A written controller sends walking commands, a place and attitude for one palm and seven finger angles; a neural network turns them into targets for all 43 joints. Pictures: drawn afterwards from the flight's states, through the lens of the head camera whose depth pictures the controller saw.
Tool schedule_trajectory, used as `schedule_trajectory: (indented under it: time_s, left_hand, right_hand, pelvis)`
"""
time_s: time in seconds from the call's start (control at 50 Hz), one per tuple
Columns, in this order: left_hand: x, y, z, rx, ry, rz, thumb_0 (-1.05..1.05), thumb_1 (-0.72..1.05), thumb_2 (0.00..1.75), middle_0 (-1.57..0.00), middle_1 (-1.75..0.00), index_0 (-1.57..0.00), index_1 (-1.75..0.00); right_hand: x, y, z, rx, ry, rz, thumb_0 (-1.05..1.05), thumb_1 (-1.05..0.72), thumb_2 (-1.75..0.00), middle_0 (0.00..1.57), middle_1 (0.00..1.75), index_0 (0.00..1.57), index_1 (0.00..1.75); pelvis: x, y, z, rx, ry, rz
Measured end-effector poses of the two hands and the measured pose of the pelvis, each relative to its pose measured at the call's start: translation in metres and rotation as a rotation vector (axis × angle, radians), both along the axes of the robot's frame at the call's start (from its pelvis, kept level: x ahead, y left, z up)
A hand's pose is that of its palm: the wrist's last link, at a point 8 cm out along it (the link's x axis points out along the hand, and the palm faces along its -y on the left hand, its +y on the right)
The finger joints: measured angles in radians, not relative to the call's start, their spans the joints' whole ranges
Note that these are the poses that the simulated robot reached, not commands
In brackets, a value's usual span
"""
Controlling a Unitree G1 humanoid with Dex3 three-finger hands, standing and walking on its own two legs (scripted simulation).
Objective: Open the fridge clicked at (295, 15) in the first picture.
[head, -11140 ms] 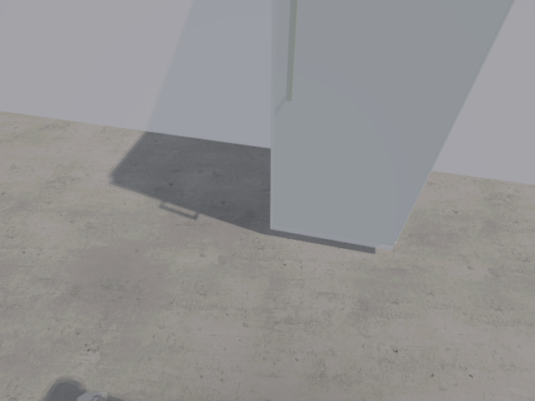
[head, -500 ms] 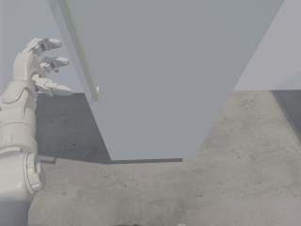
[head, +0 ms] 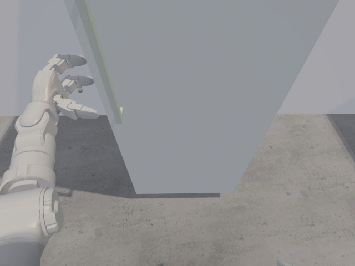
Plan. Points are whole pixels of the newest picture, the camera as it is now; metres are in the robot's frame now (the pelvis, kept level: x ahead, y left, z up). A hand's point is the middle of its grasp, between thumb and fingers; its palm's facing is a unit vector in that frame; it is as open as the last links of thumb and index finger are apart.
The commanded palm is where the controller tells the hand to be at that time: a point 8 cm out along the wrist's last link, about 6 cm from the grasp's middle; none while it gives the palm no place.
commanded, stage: feel for the door with the fingertips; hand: left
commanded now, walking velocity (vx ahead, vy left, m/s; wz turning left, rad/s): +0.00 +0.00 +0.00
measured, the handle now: (105, 66) +0.52 +0.17 +0.17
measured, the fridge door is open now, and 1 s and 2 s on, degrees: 0 0 0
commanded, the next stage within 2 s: slide the fingers in behind the handle in 0.78 s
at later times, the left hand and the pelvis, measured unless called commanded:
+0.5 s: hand (92, 85) +0.46 +0.19 +0.16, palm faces +0.01 -1.00 -0.01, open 14.0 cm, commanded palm +0.44 +0.25 +0.15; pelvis -0.01 -0.01 +0.00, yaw -1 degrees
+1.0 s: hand (88, 83) +0.47 +0.20 +0.16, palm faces -0.01 -1.00 -0.01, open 13.6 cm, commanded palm +0.45 +0.25 +0.15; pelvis -0.02 +0.00 -0.01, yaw +1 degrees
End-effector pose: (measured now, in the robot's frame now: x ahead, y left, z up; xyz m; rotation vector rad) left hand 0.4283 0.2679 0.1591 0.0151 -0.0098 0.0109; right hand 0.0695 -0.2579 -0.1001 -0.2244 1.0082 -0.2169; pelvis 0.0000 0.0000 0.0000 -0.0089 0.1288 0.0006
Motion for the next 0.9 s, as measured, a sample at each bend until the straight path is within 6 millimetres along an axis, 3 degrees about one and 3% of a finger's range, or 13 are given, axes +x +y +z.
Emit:
schedule_trajectory:
  time_s: [0.32,0.58,0.9]
  left_hand:
    - [0.008,-0.032,-0.003,-0.021,0.002,-0.017,-0.02,-0.5,0.3,-0.31,-1.2,-0.3,-1.2]
    - [0.012,-0.02,0.005,-0.006,-0.012,-0.005,-0.02,-0.5,0.3,-0.31,-1.2,-0.3,-1.2]
    - [0.023,-0.014,-0.002,-0.002,0.002,-0.011,-0.02,-0.5,0.3,-0.34,-1.23,-0.34,-1.23]
  right_hand:
    - [-0.022,-0.011,-0.002,-0.017,0.014,-0.017,0.01,-0.91,-0.9,0.2,0.3,0.2,0.3]
    - [-0.052,-0.014,-0.006,-0.018,0.08,-0.059,0.01,-0.91,-0.9,0.2,0.3,0.2,0.3]
    - [-0.061,-0.011,-0.006,-0.042,0.127,-0.039,0.01,-0.91,-0.9,0.2,0.3,0.2,0.3]
  pelvis:
    - [-0.012,-0.005,-0.001,0.008,0.0,-0.002]
    - [-0.014,-0.005,-0.002,0.007,0.015,-0.01]
    - [-0.016,0.001,-0.005,-0.002,0.046,0.008]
